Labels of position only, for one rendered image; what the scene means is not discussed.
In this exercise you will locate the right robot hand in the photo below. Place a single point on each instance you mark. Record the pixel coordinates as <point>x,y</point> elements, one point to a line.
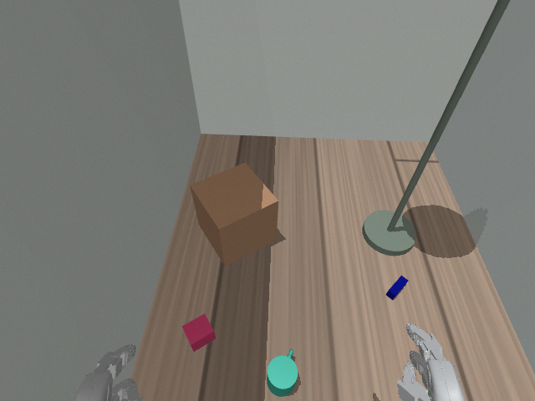
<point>438,374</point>

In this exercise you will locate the floor lamp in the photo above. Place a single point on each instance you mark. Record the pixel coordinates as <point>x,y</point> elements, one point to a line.
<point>389,232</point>

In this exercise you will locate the left robot hand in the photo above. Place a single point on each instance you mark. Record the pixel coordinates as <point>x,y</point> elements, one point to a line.
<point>97,386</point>

